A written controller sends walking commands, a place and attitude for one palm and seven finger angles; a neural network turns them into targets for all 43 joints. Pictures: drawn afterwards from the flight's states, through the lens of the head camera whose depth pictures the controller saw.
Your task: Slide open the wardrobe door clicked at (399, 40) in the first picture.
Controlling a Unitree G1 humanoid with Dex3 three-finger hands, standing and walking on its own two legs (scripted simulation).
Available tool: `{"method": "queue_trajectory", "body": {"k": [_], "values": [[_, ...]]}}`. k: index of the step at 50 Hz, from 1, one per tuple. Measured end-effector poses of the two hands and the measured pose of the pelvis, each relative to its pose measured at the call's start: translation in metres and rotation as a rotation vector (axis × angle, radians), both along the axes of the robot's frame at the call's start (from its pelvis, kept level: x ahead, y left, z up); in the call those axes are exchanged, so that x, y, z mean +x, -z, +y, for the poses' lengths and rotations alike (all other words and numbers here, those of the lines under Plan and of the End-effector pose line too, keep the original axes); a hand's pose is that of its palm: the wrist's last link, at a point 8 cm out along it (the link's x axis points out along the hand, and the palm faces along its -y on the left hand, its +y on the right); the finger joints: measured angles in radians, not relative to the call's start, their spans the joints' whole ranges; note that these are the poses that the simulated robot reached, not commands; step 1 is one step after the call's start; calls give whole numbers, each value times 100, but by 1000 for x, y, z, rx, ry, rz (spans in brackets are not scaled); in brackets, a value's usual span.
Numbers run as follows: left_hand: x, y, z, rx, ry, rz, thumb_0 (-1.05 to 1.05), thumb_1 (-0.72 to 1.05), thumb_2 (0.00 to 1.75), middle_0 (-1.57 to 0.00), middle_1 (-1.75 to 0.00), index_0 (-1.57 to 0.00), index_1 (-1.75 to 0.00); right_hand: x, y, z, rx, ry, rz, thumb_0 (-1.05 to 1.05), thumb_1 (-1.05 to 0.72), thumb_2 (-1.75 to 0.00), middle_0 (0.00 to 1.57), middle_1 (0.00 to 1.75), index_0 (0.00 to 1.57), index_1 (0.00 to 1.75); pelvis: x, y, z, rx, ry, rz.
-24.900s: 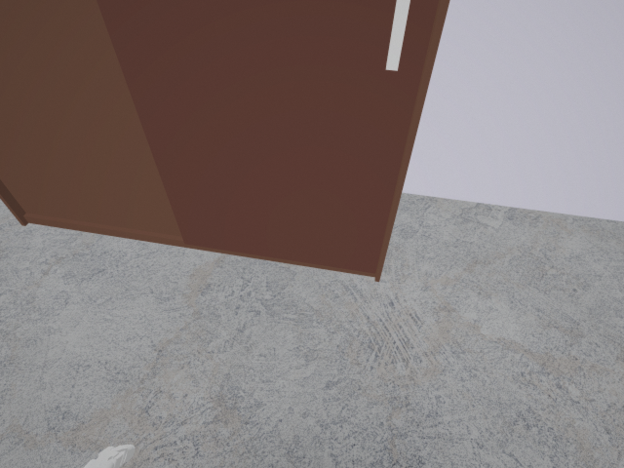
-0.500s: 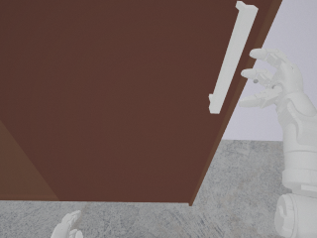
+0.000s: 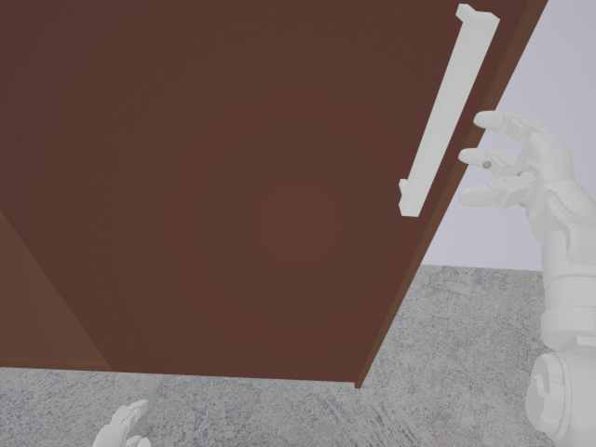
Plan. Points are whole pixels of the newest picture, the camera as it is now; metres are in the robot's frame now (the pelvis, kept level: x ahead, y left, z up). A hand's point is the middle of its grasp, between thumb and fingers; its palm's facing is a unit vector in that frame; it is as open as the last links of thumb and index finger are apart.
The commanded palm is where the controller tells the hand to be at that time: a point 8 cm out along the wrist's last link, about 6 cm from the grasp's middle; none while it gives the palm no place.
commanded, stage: move the hooked fingers beside the handle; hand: right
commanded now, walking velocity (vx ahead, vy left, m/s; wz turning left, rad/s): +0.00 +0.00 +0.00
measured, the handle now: (433, 123) +0.48 -0.12 +0.24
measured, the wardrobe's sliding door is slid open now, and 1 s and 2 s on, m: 0.00 0.00 0.00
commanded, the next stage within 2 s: feel for the door with the fingertips in 1.18 s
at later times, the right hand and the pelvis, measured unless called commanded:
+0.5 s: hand (501, 168) +0.40 -0.19 +0.24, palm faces -0.01 +1.00 -0.01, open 14.0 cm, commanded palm +0.39 -0.24 +0.24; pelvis +0.01 +0.00 +0.00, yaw +0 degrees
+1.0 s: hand (505, 161) +0.42 -0.20 +0.24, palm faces +0.02 +1.00 -0.02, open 14.0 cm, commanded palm +0.39 -0.25 +0.23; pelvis +0.00 +0.00 +0.00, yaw +0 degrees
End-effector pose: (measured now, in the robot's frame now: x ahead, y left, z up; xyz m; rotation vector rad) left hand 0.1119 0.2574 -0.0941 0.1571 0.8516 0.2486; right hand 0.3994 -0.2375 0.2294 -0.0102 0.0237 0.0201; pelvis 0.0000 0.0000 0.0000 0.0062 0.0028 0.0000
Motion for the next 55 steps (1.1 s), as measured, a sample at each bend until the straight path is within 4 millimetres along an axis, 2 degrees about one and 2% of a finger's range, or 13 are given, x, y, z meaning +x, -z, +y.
{"method": "queue_trajectory", "body": {"k": [4, 9, 12, 17, 20, 26, 31, 35, 40, 44, 50, 55], "values": [[3, -2, -1, 7, 6, -4, 1, 90, 89, -20, -29, -20, -30, -3, 7, 0, -4, 7, -34, -1, 50, -30, 30, 120, 30, 120, 1, 0, 0, -2, -1, -2], [11, -6, -3, 15, 24, -22, 2, 90, 89, -20, -29, -20, -30, -5, -14, 5, -2, -4, -149, -1, 50, -30, 30, 120, 30, 120, 3, 0, 0, -1, -1, -7], [16, -7, -5, 7, 25, -34, 1, 90, 89, -20, -29, -20, -30, -3, -21, 4, 0, -8, -132, -1, 50, -30, 30, 120, 30, 120, 4, 0, 0, -1, 0, -6], [22, -6, -6, -8, 24, -44, 1, 90, 89, -20, -29, -20, -30, 0, -3, -2, 3, 4, -4, -1, 50, -30, 31, 120, 30, 120, 5, 0, -1, -1, -1, 3], [23, -7, -7, -8, 27, -47, 1, 90, 89, -20, -29, -20, -30, -6, 5, -5, -3, 16, -14, -1, 50, -30, 30, 120, 30, 120, 5, 0, -1, -4, -4, 0], [28, -11, -8, 11, 51, -48, 1, 90, 89, -20, -29, -20, -30, -19, -10, -8, 1, 11, -141, -1, 50, -30, 30, 120, 30, 120, 5, 0, 2, -2, 5, -15], [31, -11, -8, 13, 56, -54, 1, 90, 89, -20, -29, -20, -30, -13, -15, -9, -14, 8, -79, -1, 50, -30, 30, 120, 30, 120, 1, 1, 1, 3, 15, -10], [29, -8, -9, 3, 48, -55, 1, 90, 89, -20, -29, -20, -30, -9, -6, -2, -11, -9, -19, -1, 50, -30, 30, 120, 30, 120, -1, 0, -2, 2, 15, -2], [20, -7, -10, 0, 39, -44, 1, 90, 89, -20, -29, -20, -30, -9, -3, 6, 15, -23, -63, -1, 50, -30, 30, 120, 30, 120, -1, 0, -1, -1, 6, -5], [12, -7, -9, 5, 27, -29, 1, 90, 89, -20, -30, -20, -30, -7, -9, -1, 23, 9, -100, -1, 50, -30, 31, 120, 30, 120, 0, 0, 1, -1, -2, -9], [0, -4, -3, 12, 1, 0, 1, 90, 89, -20, -30, -20, -30, -5, -8, -18, -10, 42, -55, -1, 50, -30, 31, 120, 30, 120, 0, 0, 0, 2, -3, -4], [-3, -2, 1, 19, -2, 11, 2, 90, 89, -20, -29, -20, -30, -12, -4, -17, -11, 0, -66, -1, 50, -30, 30, 120, 30, 120, 1, 0, -3, 2, 1, -5]]}}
